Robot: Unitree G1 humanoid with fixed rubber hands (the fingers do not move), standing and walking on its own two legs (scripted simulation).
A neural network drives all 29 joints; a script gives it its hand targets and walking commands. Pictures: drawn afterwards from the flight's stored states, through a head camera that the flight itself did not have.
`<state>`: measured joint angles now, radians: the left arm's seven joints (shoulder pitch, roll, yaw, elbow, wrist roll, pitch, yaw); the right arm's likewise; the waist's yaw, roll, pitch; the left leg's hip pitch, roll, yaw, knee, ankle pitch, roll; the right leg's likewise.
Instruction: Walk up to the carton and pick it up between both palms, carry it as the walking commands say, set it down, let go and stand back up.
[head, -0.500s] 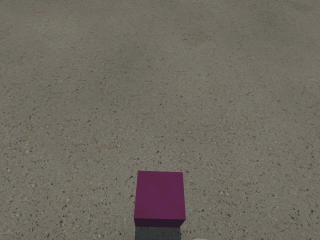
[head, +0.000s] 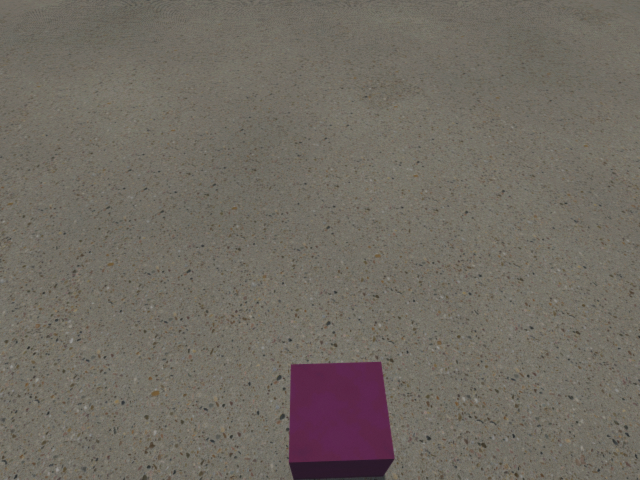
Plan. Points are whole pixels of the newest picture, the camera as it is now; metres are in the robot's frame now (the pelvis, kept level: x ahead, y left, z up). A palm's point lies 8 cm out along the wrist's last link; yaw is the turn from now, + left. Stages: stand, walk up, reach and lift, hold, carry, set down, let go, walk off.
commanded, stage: walk up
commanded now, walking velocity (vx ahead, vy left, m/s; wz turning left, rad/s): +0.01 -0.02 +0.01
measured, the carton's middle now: (337, 420) +0.38 -0.02 -0.67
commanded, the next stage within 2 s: stand in 0.70 s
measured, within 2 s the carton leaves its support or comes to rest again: neither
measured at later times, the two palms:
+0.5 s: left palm out of the picture -0.03 +0.20 -0.16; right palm out of the picture +0.00 -0.21 -0.14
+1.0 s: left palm out of the picture -0.01 +0.20 -0.16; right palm out of the picture +0.01 -0.22 -0.15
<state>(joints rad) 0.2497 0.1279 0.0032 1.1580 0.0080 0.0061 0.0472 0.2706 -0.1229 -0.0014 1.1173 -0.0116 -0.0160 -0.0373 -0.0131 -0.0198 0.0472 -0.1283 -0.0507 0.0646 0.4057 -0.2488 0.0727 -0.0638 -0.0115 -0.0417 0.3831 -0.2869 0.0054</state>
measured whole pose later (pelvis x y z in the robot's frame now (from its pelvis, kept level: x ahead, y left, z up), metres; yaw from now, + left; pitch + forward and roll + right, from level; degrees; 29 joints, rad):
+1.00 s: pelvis +0.01 +0.00 -0.01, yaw +0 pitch +4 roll +0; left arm 0.29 0.14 -0.04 1.06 -0.04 0.08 0.06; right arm 0.29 -0.12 0.01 1.03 0.06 0.07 -0.06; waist 0.00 -0.03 -0.02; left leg -0.28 -0.04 0.06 0.51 -0.29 0.07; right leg -0.21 -0.01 -0.04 0.49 -0.34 -0.01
